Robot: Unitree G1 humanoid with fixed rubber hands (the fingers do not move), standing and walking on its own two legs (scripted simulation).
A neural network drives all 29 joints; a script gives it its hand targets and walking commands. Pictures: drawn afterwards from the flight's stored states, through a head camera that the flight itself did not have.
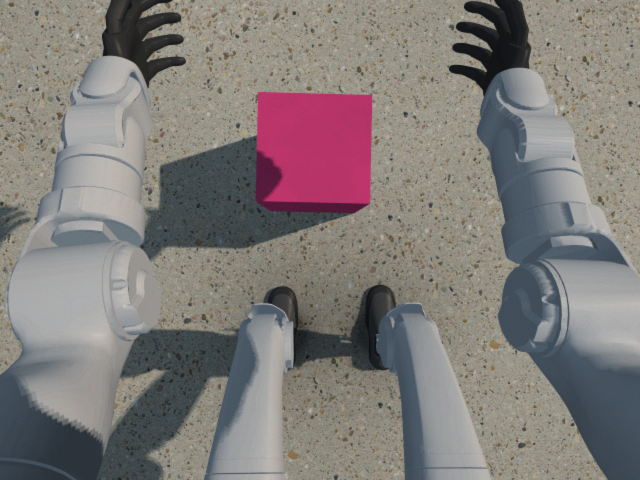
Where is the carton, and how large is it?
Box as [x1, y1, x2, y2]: [256, 92, 371, 212]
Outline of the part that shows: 258,92 256,201 269,210 354,212 368,204 370,183 371,95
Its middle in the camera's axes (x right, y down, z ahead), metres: -0.01 -0.17 +0.83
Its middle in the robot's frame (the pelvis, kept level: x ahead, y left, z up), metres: +0.52 +0.03 -0.52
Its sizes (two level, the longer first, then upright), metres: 0.210 0.200 0.250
